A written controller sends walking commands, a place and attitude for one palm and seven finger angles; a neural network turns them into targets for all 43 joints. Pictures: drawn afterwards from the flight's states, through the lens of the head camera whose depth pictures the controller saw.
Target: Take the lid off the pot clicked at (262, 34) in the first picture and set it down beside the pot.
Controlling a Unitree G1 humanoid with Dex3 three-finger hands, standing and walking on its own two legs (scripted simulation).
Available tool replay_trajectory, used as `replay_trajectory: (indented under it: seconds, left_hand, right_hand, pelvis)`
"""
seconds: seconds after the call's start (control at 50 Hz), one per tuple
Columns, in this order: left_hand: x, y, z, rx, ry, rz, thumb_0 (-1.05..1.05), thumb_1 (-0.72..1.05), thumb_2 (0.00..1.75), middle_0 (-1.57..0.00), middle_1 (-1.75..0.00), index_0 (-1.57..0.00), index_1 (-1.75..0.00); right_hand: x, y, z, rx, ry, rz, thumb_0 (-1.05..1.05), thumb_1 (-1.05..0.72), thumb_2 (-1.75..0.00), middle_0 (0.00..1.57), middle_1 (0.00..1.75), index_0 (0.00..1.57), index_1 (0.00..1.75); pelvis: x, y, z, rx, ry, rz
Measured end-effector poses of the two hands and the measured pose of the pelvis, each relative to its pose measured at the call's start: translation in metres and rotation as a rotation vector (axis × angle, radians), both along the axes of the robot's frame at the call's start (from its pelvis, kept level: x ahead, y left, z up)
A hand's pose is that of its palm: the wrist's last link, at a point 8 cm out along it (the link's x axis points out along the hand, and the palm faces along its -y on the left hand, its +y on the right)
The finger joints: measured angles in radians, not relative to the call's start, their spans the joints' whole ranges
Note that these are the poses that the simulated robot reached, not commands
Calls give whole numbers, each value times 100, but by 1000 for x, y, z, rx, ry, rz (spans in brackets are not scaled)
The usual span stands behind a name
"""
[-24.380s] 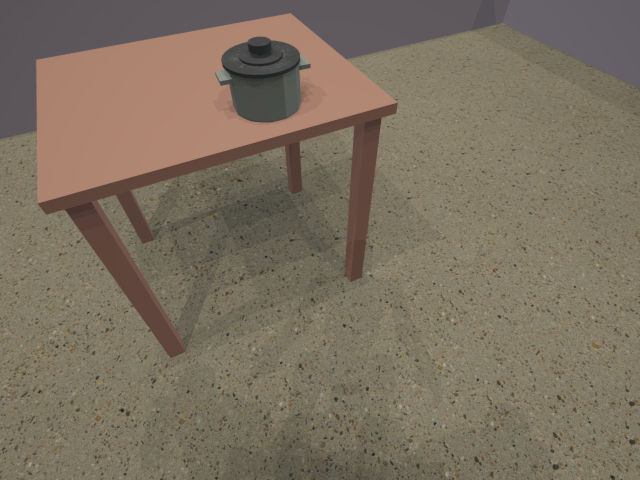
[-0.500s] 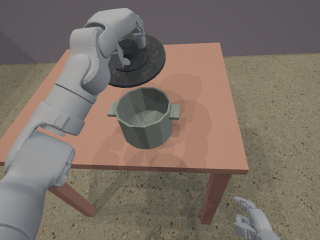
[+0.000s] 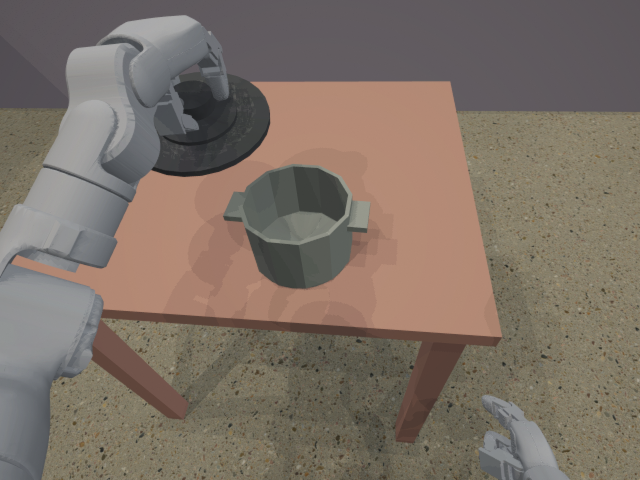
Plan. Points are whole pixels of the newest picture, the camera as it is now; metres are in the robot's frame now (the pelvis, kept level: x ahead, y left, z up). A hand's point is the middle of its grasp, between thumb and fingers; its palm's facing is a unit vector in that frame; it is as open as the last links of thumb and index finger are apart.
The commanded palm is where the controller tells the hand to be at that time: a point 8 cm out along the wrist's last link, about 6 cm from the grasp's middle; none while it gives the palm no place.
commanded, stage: move the lid sideways beside the pot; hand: left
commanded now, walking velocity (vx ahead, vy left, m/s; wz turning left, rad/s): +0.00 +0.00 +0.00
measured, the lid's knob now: (191, 100) +0.47 +0.18 +0.24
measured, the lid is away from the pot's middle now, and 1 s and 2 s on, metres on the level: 0.11 0.23 0.24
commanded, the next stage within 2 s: lower the lid onto the table in 1.32 s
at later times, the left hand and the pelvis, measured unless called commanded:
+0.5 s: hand (135, 98) +0.45 +0.23 +0.26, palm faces -0.17 -0.07 -0.98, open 7.9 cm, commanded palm +0.42 +0.24 +0.34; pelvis +0.00 +0.01 +0.00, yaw +0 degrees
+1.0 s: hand (83, 104) +0.45 +0.29 +0.25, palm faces -0.19 -0.07 -0.98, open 7.9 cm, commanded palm +0.42 +0.30 +0.34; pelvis +0.01 +0.01 +0.00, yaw +0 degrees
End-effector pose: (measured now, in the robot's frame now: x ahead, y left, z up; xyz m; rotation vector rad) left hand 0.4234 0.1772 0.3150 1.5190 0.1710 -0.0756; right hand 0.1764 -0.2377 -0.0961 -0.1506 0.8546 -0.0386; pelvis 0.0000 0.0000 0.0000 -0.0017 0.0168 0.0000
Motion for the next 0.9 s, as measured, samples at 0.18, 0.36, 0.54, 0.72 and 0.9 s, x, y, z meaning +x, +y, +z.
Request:
replay_trajectory:
  seconds: [0.18,0.36,0.54,0.72,0.9]
  left_hand:
    - [7,15,3,-12,-2,19,0,14,92,-68,-85,-69,-85]
    - [11,37,-1,0,22,66,0,14,92,-68,-86,-69,-85]
    - [13,59,0,-13,24,95,0,14,92,-68,-85,-69,-85]
    - [12,82,-4,-5,40,132,0,14,92,-68,-86,-69,-85]
    - [12,105,-5,5,51,174,0,14,92,-68,-85,-69,-85]
  right_hand:
    - [-13,1,-4,5,35,-23,1,-90,-90,20,30,20,30]
    - [-26,-2,-8,0,83,-49,1,-90,-90,20,30,20,30]
    - [-27,-5,-9,-13,110,-54,1,-90,-90,20,30,20,30]
    - [-22,-5,-7,-29,121,-49,1,-90,-90,20,30,20,30]
    - [-22,-4,-8,-37,144,-49,0,-90,-90,20,30,20,30]
  pelvis:
    - [1,3,0,-2,9,-6]
    - [2,6,0,-5,18,-9]
    - [5,7,0,-8,26,-6]
    - [6,7,0,-11,33,0]
    - [8,9,0,-15,42,6]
